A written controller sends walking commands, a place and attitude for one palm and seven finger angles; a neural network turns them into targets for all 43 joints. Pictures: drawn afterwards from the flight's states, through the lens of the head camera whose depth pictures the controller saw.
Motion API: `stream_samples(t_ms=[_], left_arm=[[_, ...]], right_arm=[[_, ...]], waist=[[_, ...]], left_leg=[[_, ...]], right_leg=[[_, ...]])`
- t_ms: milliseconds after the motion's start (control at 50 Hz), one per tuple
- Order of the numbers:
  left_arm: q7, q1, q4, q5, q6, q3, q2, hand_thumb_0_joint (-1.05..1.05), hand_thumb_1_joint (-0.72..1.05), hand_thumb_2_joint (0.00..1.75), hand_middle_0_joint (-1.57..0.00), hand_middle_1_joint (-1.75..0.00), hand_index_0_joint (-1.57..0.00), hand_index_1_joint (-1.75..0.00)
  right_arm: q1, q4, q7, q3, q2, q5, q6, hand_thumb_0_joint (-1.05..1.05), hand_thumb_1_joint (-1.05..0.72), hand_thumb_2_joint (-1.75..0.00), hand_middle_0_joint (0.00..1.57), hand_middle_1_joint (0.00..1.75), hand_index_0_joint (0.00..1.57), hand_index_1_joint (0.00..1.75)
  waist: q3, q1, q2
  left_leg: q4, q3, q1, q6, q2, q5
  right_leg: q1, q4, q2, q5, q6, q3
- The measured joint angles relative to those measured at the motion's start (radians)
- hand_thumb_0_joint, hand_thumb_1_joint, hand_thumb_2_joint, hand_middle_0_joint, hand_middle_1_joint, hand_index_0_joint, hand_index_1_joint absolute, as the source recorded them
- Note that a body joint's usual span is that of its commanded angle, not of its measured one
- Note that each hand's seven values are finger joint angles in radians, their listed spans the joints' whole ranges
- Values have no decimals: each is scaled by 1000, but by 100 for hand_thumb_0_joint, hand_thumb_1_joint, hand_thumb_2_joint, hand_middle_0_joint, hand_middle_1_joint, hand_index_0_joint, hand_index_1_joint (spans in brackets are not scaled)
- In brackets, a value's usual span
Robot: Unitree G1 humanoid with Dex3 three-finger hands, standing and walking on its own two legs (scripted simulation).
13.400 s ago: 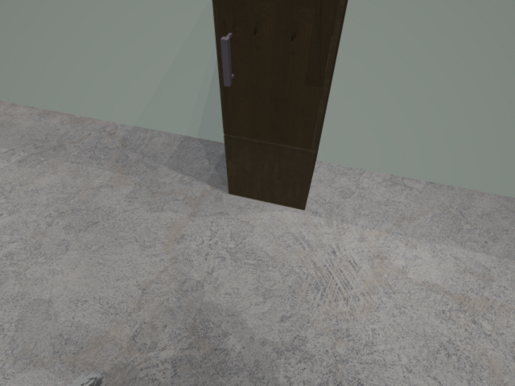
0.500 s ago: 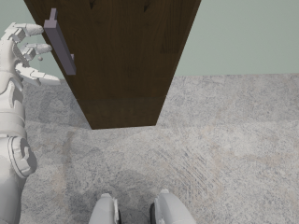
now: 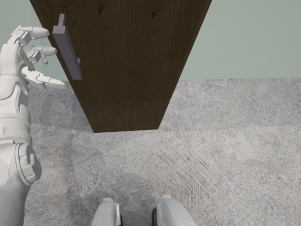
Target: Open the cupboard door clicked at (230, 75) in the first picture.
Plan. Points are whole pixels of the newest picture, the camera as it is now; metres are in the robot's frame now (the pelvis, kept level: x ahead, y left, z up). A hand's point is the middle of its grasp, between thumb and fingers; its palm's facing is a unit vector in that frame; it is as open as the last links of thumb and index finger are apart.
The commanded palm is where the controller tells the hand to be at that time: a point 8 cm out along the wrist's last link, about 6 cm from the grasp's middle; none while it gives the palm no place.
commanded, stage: move the hooked fingers beside the handle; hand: left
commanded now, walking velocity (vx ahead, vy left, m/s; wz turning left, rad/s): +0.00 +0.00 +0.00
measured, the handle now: (70, 49) +0.56 +0.17 +0.07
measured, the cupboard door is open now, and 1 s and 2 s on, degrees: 0 0 0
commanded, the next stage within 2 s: slide the fingers in behind the handle in 0.34 s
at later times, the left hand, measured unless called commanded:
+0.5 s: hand (46, 64) +0.50 +0.22 +0.08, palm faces +0.02 -1.00 -0.02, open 14.0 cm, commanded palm +0.49 +0.26 +0.07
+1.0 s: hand (59, 64) +0.51 +0.19 +0.07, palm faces +0.01 -1.00 +0.00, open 14.0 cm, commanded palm +0.48 +0.23 +0.07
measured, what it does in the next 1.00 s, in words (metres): stands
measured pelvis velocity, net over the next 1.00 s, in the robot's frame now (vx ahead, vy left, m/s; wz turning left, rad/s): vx -0.01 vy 0.00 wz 0.00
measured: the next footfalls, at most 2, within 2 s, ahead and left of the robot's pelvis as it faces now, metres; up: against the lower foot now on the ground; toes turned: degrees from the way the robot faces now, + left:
none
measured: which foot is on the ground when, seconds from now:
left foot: down 0.00-1.00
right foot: down 0.00-1.00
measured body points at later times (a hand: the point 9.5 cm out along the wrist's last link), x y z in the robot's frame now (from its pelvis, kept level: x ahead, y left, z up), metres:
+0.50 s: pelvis -0.01 +0.00 -0.01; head +0.13 +0.03 +0.42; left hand +0.49 +0.27 +0.08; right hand +0.00 -0.27 -0.11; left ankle +0.01 +0.10 -0.66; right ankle +0.01 -0.13 -0.66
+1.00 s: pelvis -0.01 +0.00 +0.00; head +0.13 +0.02 +0.43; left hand +0.50 +0.25 +0.07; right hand +0.00 -0.27 -0.11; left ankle +0.01 +0.10 -0.66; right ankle +0.01 -0.13 -0.66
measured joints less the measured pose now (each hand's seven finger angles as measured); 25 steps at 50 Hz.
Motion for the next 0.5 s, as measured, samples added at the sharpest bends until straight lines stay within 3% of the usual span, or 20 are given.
stream_samples(t_ms=[300,500], left_arm=[[21,2,20,1,-38,-18,-21,-1,-50,30,-30,-120,-30,-120],[20,-32,42,5,-27,-9,6,-1,-50,30,-30,-120,-30,-120]], right_arm=[[-33,-8,-2,4,2,2,-2,0,-90,-90,20,30,20,30],[-23,0,-9,9,-5,1,-12,0,-90,-90,20,30,20,30]], waist=[[4,10,-3],[10,-4,-1]], left_leg=[[13,-1,3,1,-6,0],[27,-7,-25,-2,-4,5]], right_leg=[[2,20,-6,-5,1,-1],[-25,34,-4,-2,-3,-6]])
